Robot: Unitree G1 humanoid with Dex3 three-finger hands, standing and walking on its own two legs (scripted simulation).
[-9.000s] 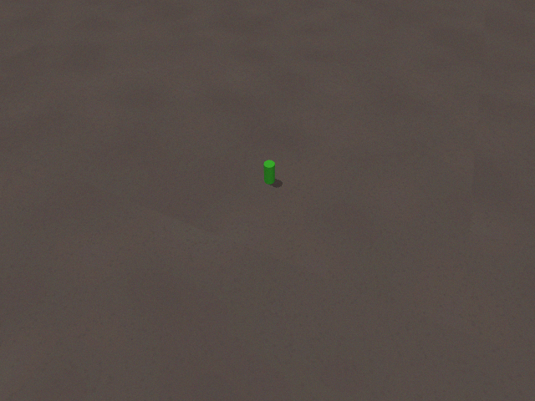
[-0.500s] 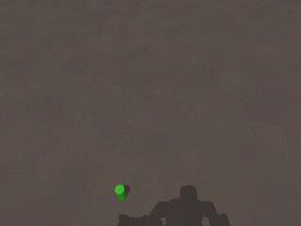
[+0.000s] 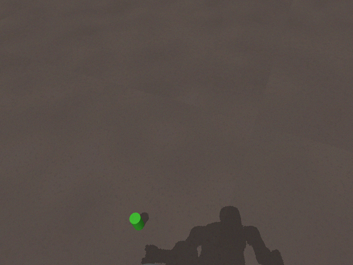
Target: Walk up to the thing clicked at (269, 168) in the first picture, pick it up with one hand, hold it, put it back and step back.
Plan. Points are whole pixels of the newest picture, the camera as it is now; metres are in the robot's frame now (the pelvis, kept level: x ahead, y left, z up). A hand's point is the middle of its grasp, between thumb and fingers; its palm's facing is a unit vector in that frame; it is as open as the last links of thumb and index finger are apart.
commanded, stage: walk up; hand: left
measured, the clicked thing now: (137, 221) +0.42 +0.27 -0.71
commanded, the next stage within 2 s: none
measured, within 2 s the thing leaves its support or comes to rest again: neither
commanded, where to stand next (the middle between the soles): +0.04 +0.02 m, yaw +1 degrees
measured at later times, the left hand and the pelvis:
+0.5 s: hand out of the picture +0.11 +0.28 -0.14, palm faces +0.04 -0.92 -0.38, open 7.3 cm; pelvis +0.03 +0.01 +0.01, yaw +1 degrees
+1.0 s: hand out of the picture +0.08 +0.28 -0.15, palm faces +0.01 -0.94 -0.34, open 7.3 cm; pelvis +0.02 +0.02 +0.01, yaw +1 degrees
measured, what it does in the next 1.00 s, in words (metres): steps on the spot: left foot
